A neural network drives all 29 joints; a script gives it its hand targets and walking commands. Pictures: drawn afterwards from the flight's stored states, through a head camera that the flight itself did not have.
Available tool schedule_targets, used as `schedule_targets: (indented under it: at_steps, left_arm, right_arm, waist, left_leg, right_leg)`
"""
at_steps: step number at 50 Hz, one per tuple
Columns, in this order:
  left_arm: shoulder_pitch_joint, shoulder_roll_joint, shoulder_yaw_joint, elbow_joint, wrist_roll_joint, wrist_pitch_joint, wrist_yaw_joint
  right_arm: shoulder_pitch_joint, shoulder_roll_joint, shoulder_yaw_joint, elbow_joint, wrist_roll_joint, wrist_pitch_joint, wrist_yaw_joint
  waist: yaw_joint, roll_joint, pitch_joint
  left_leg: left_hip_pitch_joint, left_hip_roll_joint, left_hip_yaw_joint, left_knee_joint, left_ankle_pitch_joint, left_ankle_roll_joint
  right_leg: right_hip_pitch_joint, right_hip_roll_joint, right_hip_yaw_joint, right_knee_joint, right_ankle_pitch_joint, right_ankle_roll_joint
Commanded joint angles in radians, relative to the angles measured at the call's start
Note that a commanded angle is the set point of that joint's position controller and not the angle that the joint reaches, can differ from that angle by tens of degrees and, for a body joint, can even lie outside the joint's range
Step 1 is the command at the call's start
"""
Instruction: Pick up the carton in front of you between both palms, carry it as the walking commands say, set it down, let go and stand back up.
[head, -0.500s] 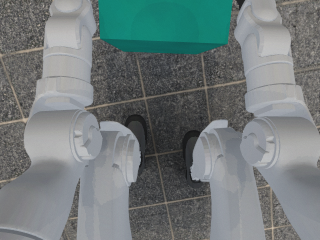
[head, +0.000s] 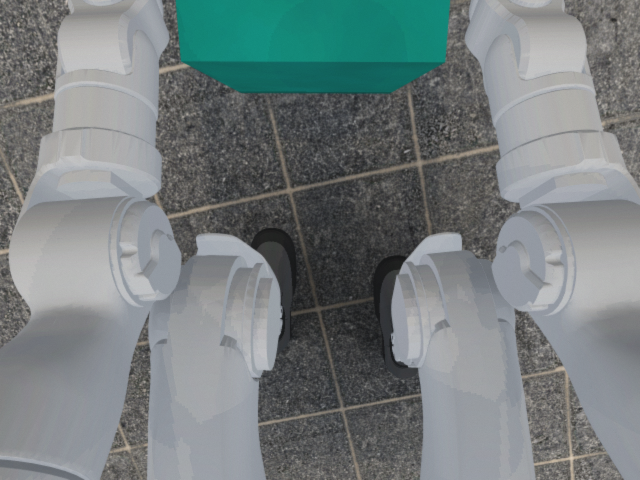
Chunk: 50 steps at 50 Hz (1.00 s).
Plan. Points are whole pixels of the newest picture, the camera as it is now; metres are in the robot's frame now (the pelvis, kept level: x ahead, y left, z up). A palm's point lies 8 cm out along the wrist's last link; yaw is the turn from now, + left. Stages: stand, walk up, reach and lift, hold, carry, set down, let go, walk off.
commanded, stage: set down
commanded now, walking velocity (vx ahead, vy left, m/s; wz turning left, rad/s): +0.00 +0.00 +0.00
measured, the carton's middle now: out of the picture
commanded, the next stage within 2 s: let go in 1.98 s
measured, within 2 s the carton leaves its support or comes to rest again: neither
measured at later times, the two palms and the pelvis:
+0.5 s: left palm out of the picture +0.55 +0.21 -0.16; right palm out of the picture +0.56 -0.11 -0.16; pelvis -0.01 +0.00 -0.01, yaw +0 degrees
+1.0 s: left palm out of the picture +0.56 +0.24 -0.17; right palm out of the picture +0.57 -0.14 -0.17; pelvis +0.00 +0.00 -0.01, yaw +0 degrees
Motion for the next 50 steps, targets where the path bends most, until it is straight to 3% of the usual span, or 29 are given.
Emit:
schedule_targets:
  at_steps: [1, 7, 14, 24, 30, 32, 35, 36, 39, 42, 45, 50]
  left_arm:
    - [-0.528, -0.895, -0.317, -0.032, -0.093, -0.001, -0.278]
    - [-0.49, -0.86, -0.281, 0.043, -0.072, 0.014, -0.295]
    - [-0.421, -0.81, -0.223, 0.104, -0.036, 0.029, -0.308]
    - [-0.32, -0.695, -0.134, 0.166, 0.022, 0.04, -0.317]
    - [-0.292, -0.62, -0.107, 0.163, 0.048, 0.017, -0.306]
    - [-0.274, -0.501, -0.078, 0.156, 0.062, -0.006, -0.28]
    - [-0.212, -0.029, 0.021, 0.148, 0.093, -0.072, -0.15]
    - [-0.214, 0.141, 0.028, 0.129, 0.069, -0.104, -0.091]
    - [-0.348, 0.266, -0.011, 0.077, -0.047, -0.169, 0.001]
    - [-0.393, 0.29, -0.093, 0.071, -0.155, -0.197, 0.021]
    - [-0.377, 0.285, -0.144, 0.098, -0.216, -0.194, 0.017]
    - [-0.356, 0.297, -0.155, 0.093, -0.232, -0.163, 0.013]
  right_arm:
    - [-0.581, 0.852, 0.321, -0.072, 0.061, -0.023, 0.268]
    - [-0.536, 0.818, 0.263, -0.002, 0.016, 0.003, 0.298]
    - [-0.46, 0.765, 0.206, 0.058, -0.03, 0.023, 0.317]
    - [-0.351, 0.666, 0.129, 0.126, -0.092, 0.041, 0.308]
    - [-0.327, 0.601, 0.097, 0.111, -0.116, 0.02, 0.287]
    - [-0.307, 0.491, 0.073, 0.099, -0.121, 0.004, 0.259]
    - [-0.213, 0.015, -0.006, 0.076, -0.128, -0.059, 0.138]
    - [-0.202, -0.153, -0.008, 0.05, -0.098, -0.091, 0.084]
    - [-0.308, -0.284, 0.046, 0.032, 0.026, -0.142, 0.014]
    - [-0.342, -0.286, 0.154, 0.032, 0.133, -0.158, 0.006]
    - [-0.352, -0.247, 0.227, 0.018, 0.206, -0.151, 0.017]
    - [-0.334, -0.278, 0.204, -0.013, 0.209, -0.124, 0.01]
  waist:
    - [0.022, 0.003, -1.027]
    - [0.016, -0.005, -0.84]
    - [0.011, -0.015, -0.672]
    - [0.009, -0.028, -0.512]
    - [0.011, -0.023, -0.519]
    - [0.013, -0.019, -0.549]
    - [0.011, -0.004, -0.653]
    - [0.012, 0.004, -0.718]
    - [0.025, 0.022, -0.989]
    - [0.041, 0.01, -1.158]
    - [0.055, 0.006, -1.207]
    - [0.041, 0.02, -1.327]
  left_leg:
    - [0.682, -0.078, -0.017, -0.092, 0.258, 0.003]
    - [0.641, -0.075, -0.035, -0.093, 0.153, 0.009]
    - [0.577, -0.071, -0.044, -0.086, 0.085, 0.015]
    - [0.511, -0.068, -0.039, -0.074, 0.021, 0.02]
    - [0.527, -0.062, -0.026, -0.062, 0.047, 0.005]
    - [0.558, -0.055, -0.016, -0.059, 0.075, -0.007]
    - [0.651, -0.036, -0.005, -0.056, 0.148, -0.031]
    - [0.689, -0.034, -0.005, -0.054, 0.2, -0.038]
    - [0.796, -0.028, -0.032, -0.016, 0.414, -0.029]
    - [0.887, -0.017, -0.056, 0.008, 0.535, -0.021]
    - [0.908, -0.005, -0.062, -0.006, 0.54, -0.012]
    - [0.948, -0.004, -0.041, -0.052, 0.47, -0.012]
  right_leg:
    - [0.314, 0.026, 0.011, -0.204, 0.23, -0.006]
    - [0.233, 0.019, 0.008, -0.203, 0.113, -0.018]
    - [0.208, 0.015, 0.019, -0.201, 0.065, -0.024]
    - [0.246, 0.017, 0.038, -0.201, 0.037, -0.025]
    - [0.303, 0.015, 0.044, -0.191, 0.076, -0.009]
    - [0.329, 0.01, 0.041, -0.189, 0.101, 0.002]
    - [0.382, -0.008, 0.036, -0.181, 0.176, 0.029]
    - [0.4, -0.015, 0.035, -0.177, 0.225, 0.037]
    - [0.397, -0.033, 0.038, -0.147, 0.397, 0.046]
    - [0.396, -0.05, 0.04, -0.136, 0.455, 0.04]
    - [0.372, -0.052, 0.04, -0.151, 0.425, 0.036]
    - [0.441, -0.048, 0.025, -0.195, 0.381, 0.029]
